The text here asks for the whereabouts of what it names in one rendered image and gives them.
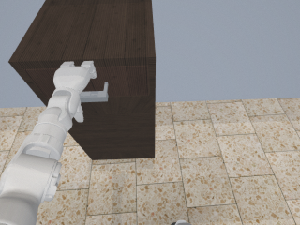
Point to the drawer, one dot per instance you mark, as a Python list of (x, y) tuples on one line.
[(122, 80)]

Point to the handle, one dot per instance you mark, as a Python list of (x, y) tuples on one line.
[(95, 96)]

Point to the left robot hand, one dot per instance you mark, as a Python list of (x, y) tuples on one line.
[(76, 78)]

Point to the left robot upper arm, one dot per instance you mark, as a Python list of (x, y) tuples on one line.
[(31, 181)]

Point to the left robot forearm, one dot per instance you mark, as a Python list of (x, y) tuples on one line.
[(51, 129)]

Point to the cabinet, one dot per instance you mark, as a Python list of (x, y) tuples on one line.
[(111, 33)]

